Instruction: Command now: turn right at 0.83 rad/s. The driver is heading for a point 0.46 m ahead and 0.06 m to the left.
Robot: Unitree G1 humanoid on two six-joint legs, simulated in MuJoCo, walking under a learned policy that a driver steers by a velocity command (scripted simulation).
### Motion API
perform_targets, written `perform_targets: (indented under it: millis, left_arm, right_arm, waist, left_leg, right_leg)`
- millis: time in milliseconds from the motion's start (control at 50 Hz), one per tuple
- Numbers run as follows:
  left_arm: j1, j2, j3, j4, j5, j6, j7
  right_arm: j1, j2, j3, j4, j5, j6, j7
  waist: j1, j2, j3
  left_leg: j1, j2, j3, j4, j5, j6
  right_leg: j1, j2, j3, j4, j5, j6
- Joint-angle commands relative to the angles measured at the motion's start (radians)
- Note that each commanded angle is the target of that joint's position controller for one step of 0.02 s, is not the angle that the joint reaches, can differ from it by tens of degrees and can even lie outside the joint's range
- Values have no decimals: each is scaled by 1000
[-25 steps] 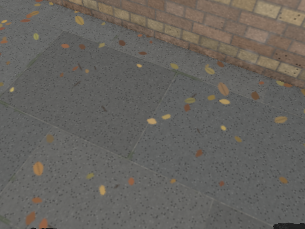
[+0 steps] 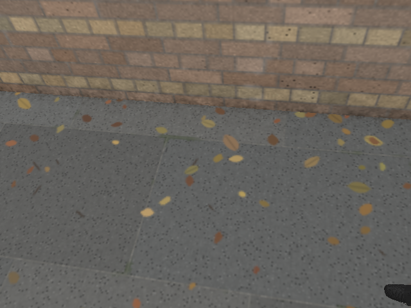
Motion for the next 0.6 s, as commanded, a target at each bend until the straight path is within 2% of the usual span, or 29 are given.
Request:
perform_targets:
  millis: [20,120,180,240,280,300,320,340,360,380,400,420,440,460,500,540,600]
  left_arm:
    - [-26,170,51,-94,-6,-3,22]
    - [-54,190,65,-131,-3,14,26]
    - [-61,175,57,-141,6,19,20]
    - [-82,166,47,-149,10,24,11]
    - [-114,162,41,-156,3,27,6]
    - [-136,139,29,-157,1,26,5]
    - [-97,86,11,-145,17,18,3]
    - [-8,33,-8,-119,52,7,-4]
    - [18,63,1,-116,55,-1,-6]
    - [-21,99,8,-112,64,-10,-4]
    - [-91,111,15,-115,59,-18,-2]
    - [-150,115,22,-121,53,-19,1]
    - [-163,119,28,-131,47,-18,2]
    - [-159,108,29,-131,36,-21,2]
    - [-179,90,30,-133,24,-32,2]
    - [-184,84,35,-132,18,-42,-1]
    - [-173,67,35,-118,5,-54,-9]
  right_arm:
    - [-68,-29,-2,-77,8,-29,3]
    - [-68,-51,-6,-51,16,-43,17]
    - [-55,-61,-5,-36,15,-50,29]
    - [-40,-68,-4,-31,17,-58,42]
    - [-5,-70,-7,-19,17,-64,51]
    - [33,-63,-4,-4,11,-68,56]
    - [29,-60,4,-4,-5,-69,58]
    - [2,-82,13,-22,-27,-67,58]
    - [-39,-50,33,-18,-45,-67,59]
    - [-59,-30,38,-22,-24,-65,61]
    - [-39,-61,27,-16,-5,-59,60]
    - [-4,-133,6,-15,14,-51,56]
    - [18,-182,-10,-19,26,-45,50]
    - [37,-204,-19,-23,29,-38,43]
    - [98,-193,-25,-25,29,-29,33]
    - [130,-190,-34,-24,32,-26,26]
    - [96,-180,-46,-42,48,0,13]
  waist:
    - [-15,-134,-169]
    - [-12,-179,-164]
    - [6,-200,-182]
    - [11,-195,-173]
    - [-13,-182,-155]
    - [-39,-164,-155]
    - [-22,-114,-167]
    - [38,74,-181]
    - [82,173,-118]
    - [59,152,-87]
    - [23,134,-74]
    - [-10,140,-64]
    - [-23,152,-54]
    - [-25,158,-50]
    - [-57,169,-69]
    - [-67,144,-108]
    - [-49,107,-149]
  left_leg:
    - [-122,-5,-46,-106,42,-16]
    - [-19,-17,-59,-284,61,-24]
    - [71,5,-44,-334,54,-15]
    - [152,22,-22,-412,32,6]
    - [245,29,0,-552,100,26]
    - [335,49,9,-678,239,44]
    - [437,116,-60,-737,383,69]
    - [496,261,-228,-755,590,129]
    - [400,340,-326,-751,643,264]
    - [352,312,-344,-766,492,287]
    - [362,247,-319,-754,382,247]
    - [373,215,-327,-746,326,226]
    - [393,222,-368,-745,304,233]
    - [410,232,-404,-739,312,246]
    - [487,249,-476,-733,389,281]
    - [569,270,-520,-712,516,306]
    - [567,227,-495,-690,575,270]
  right_leg:
    - [298,-204,312,-87,417,-128]
    - [255,-179,380,-72,349,-115]
    - [235,-185,392,-40,453,-122]
    - [216,-185,417,-19,524,-133]
    - [183,-160,422,-6,481,-123]
    - [155,-141,393,2,401,-97]
    - [112,-101,350,16,234,-50]
    - [69,-3,224,129,-100,10]
    - [46,29,134,117,-290,72]
    - [70,-11,92,73,-200,105]
    - [73,-5,72,25,-107,109]
    - [61,12,45,30,-73,110]
    - [18,23,19,57,-86,115]
    - [-16,32,-9,88,-128,118]
    - [-107,52,-14,195,-279,126]
    - [-190,46,21,326,-347,139]
    - [-161,41,24,271,-284,147]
